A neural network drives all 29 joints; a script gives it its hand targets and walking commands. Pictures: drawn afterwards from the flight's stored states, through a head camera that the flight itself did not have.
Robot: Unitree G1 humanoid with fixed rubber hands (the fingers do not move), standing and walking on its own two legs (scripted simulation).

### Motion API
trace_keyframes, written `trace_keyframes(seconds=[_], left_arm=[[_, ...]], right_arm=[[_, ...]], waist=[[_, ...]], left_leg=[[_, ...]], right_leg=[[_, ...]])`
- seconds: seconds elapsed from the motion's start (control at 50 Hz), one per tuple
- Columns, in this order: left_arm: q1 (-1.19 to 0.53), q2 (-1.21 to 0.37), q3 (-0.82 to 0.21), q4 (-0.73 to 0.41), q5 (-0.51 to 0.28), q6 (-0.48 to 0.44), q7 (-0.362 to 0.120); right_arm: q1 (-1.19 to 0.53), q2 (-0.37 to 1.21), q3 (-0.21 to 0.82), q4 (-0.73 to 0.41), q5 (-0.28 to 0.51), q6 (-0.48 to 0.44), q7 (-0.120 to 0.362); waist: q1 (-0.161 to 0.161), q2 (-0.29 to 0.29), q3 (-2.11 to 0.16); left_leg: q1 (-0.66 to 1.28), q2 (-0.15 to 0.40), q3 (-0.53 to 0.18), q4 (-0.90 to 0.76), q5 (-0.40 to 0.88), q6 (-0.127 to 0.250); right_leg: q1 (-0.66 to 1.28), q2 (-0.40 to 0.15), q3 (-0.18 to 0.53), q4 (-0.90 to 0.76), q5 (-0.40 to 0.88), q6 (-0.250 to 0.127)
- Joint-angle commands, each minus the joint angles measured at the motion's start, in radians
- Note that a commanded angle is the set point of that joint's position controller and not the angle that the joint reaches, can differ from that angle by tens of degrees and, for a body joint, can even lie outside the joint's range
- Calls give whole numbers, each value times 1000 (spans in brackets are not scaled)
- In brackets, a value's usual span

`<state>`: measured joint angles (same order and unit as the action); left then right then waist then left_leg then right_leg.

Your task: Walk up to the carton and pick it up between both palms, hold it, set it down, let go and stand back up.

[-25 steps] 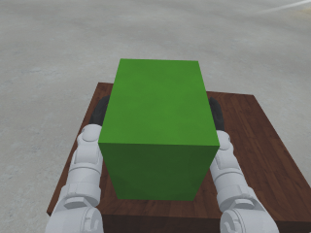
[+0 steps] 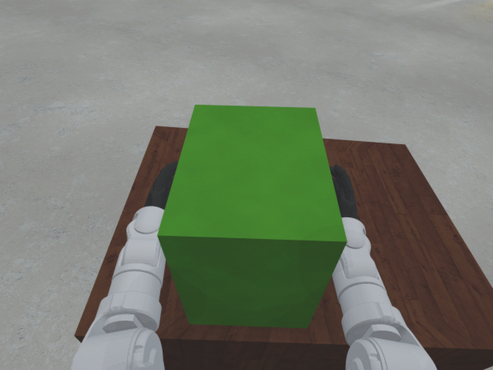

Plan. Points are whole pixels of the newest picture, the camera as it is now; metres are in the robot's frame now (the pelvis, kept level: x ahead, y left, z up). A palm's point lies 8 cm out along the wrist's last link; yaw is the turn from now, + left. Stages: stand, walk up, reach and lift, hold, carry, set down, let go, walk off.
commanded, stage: set down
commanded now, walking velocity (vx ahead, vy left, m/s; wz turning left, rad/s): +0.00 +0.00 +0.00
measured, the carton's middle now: (251, 217) +0.39 -0.01 +0.05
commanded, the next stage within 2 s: none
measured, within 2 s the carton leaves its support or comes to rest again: rests again in 1.40 s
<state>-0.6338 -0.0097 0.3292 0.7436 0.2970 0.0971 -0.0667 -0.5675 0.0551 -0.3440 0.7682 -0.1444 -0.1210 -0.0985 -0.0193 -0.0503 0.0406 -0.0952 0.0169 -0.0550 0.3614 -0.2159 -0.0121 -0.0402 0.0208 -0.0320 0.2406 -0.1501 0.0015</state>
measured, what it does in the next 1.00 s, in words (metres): stands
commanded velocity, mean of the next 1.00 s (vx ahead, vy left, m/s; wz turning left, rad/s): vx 0.00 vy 0.00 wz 0.00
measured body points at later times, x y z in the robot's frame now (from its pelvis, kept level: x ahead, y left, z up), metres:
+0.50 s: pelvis +0.01 +0.00 +0.00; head +0.01 +0.03 +0.45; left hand +0.40 +0.15 +0.06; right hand +0.38 -0.17 +0.08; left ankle -0.01 +0.12 -0.75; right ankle -0.01 -0.12 -0.75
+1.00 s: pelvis +0.01 +0.00 +0.00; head +0.03 +0.03 +0.45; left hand +0.40 +0.15 +0.04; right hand +0.38 -0.17 +0.06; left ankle -0.01 +0.12 -0.75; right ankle -0.01 -0.12 -0.75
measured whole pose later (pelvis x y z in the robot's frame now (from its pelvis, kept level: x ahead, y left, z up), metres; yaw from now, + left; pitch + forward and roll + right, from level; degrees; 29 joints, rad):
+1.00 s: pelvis +0.01 +0.00 +0.00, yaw +0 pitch -1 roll -1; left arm -0.61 -0.01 0.37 0.89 0.30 -0.11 -0.06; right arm -0.53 0.09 -0.43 0.83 -0.26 -0.27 -0.08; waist -0.02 -0.04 0.06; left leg -0.11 0.02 -0.05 0.36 -0.23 -0.01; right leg -0.06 0.02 -0.03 0.25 -0.16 0.00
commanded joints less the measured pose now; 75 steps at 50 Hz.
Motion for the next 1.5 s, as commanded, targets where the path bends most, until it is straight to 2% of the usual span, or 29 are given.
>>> trace_keyframes(seconds=[0.0, 0.14, 0.18, 0.26, 0.38, 0.4, 0.42, 0.46, 0.62, 0.66, 0.68, 0.7, 0.76, 0.84, 0.9, 0.98, 1.04, 1.06, 1.1, 1.12, 1.14, 1.2, 1.24, 1.28, 1.32, 1.38, 1.4, 1.44, 1.48], left_arm=[[-565, -543, -271, -59, -23, -87, -98], [-522, -540, -250, -10, 8, -114, -98], [-518, -563, -277, -59, -2, -130, -93], [-490, -562, -257, -13, 10, -132, -94], [-502, -569, -265, -23, 8, -153, -94], [-501, -556, -255, -23, 14, -160, -89], [-499, -581, -274, -35, 1, -168, -82], [-477, -572, -263, -1, 11, -172, -85], [-507, -555, -231, 37, 25, -201, -90], [-473, -527, -196, 77, 36, -203, -92], [-484, -522, -183, 78, 44, -198, -95], [-508, -528, -199, 50, 29, -212, -92], [-518, -532, -205, 50, 25, -232, -87], [-511, -548, -208, 56, 39, -248, -74], [-492, -519, -166, 95, 52, -263, -71], [-487, -535, -176, 92, 47, -276, -72], [-459, -517, -184, 93, 54, -282, -70], [-471, -525, -197, 85, 48, -288, -66], [-458, -508, -180, 96, 55, -299, -65], [-470, -516, -187, 89, 44, -308, -64], [-461, -521, -200, 114, 40, -315, -62], [-453, -547, -239, 86, 30, -354, -47], [-457, -520, -206, 120, 51, -355, -45], [-443, -498, -193, 124, 58, -361, -43], [-444, -540, -222, 119, 39, -376, -40], [-465, -509, -209, 123, 66, -391, -34], [-405, -518, -198, 147, 70, -391, -35], [-380, -520, -197, 166, 70, -392, -40], [-408, -502, -180, 172, 70, -398, -41]], right_arm=[[-529, 495, 226, -39, -93, -75, 132], [-521, 519, 239, -40, -104, -96, 131], [-491, 518, 244, -31, -102, -103, 133], [-462, 517, 220, -12, -127, -117, 126], [-467, 533, 203, 4, -140, -141, 132], [-481, 526, 224, -12, -133, -146, 136], [-493, 520, 209, -18, -124, -159, 140], [-483, 518, 198, -4, -144, -161, 138], [-472, 547, 174, 21, -183, -181, 130], [-455, 525, 175, 29, -176, -175, 137], [-443, 521, 151, 45, -194, -167, 133], [-440, 534, 141, 49, -196, -169, 133], [-465, 553, 169, 28, -193, -186, 142], [-462, 537, 130, 56, -214, -207, 143], [-456, 541, 141, 56, -219, -215, 151], [-413, 545, 138, 114, -231, -221, 146], [-408, 543, 150, 119, -208, -229, 151], [-405, 536, 139, 121, -213, -241, 148], [-409, 548, 159, 115, -217, -248, 145], [-403, 548, 151, 116, -224, -259, 144], [-425, 567, 173, 118, -228, -267, 147], [-393, 558, 166, 154, -228, -296, 149], [-401, 543, 149, 163, -237, -299, 150], [-423, 561, 171, 156, -233, -309, 146], [-392, 558, 142, 199, -242, -324, 143], [-379, 531, 142, 210, -253, -331, 145], [-393, 539, 152, 198, -247, -338, 145], [-349, 542, 146, 213, -267, -341, 144], [-388, 557, 166, 198, -251, -344, 140]], waist=[[-56, 107, -366], [-42, 107, -367], [-37, 122, -380], [-57, 123, -376], [-51, 129, -390], [-30, 134, -376], [-43, 148, -402], [-35, 109, -372], [-37, 113, -345], [-17, 91, -305], [-29, 75, -279], [-43, 85, -310], [-18, 95, -354], [-37, 131, -369], [6, 108, -364], [-27, 104, -339], [-12, 131, -341], [-27, 131, -359], [7, 117, -380], [-16, 103, -388], [2, 107, -424], [-17, 139, -463], [-14, 131, -431], [26, 115, -441], [-20, 124, -439], [-9, 144, -452], [13, 135, -432], [-8, 105, -405], [14, 83, -428]], left_leg=[[17, -32, 141, -96, 289, -49], [-13, -34, 147, -85, 305, -45], [13, -34, 148, -75, 345, -52], [18, -26, 145, -55, 379, -63], [22, -28, 147, -57, 371, -66], [13, -29, 146, -55, 383, -61], [43, -24, 134, -47, 429, -74], [17, -24, 150, -55, 390, -62], [-41, -30, 160, -71, 316, -54], [-53, -27, 157, -79, 288, -41], [-58, -26, 162, -90, 260, -38], [-59, -27, 160, -91, 246, -44], [-66, -27, 157, -77, 296, -47], [-47, -19, 154, -66, 299, -63], [-75, -24, 164, -58, 312, -48], [-67, -19, 155, -55, 336, -57], [-53, -18, 152, -37, 393, -61], [-37, -15, 149, -34, 392, -68], [-67, -25, 162, -26, 397, -60], [-76, -19, 155, -27, 397, -58], [-104, -22, 164, -29, 388, -58], [-52, -13, 147, -1, 491, -80], [-52, -13, 149, -3, 469, -74], [-111, -26, 161, -8, 432, -60], [-75, -9, 147, 4, 484, -77], [-57, -10, 154, 5, 477, -78], [-66, -16, 157, 7, 465, -70], [-82, -16, 151, 8, 484, -71], [-127, -18, 154, -1, 425, -56]], right_leg=[[89, 4, -69, 40, 273, 41], [125, -3, -49, 51, 339, 47], [103, 3, -51, 51, 335, 45], [100, 8, -55, 51, 350, 31], [65, 13, -63, 37, 290, 30], [61, 10, -57, 44, 284, 33], [17, 22, -71, 43, 285, 26], [41, 18, -62, 35, 300, 29], [77, 2, -53, 50, 299, 32], [78, 2, -54, 40, 268, 39], [65, 3, -58, 35, 238, 37], [63, 2, -55, 31, 229, 31], [67, 4, -53, 54, 277, 39], [33, 10, -63, 47, 233, 22], [48, 4, -48, 46, 260, 31], [42, 5, -50, 62, 287, 34], [31, 12, -49, 58, 300, 24], [0, 14, -60, 55, 280, 23], [33, 6, -41, 60, 324, 24], [45, 4, -45, 64, 345, 27], [53, 3, -43, 76, 353, 31], [9, 12, -52, 71, 378, 24], [1, 7, -51, 63, 364, 19], [38, 1, -39, 69, 380, 24], [-5, 8, -51, 76, 369, 18], [-43, 9, -56, 58, 334, 14], [-33, 6, -48, 59, 354, 15], [-27, 10, -59, 63, 369, 23], [1, 3, -43, 76, 383, 25]])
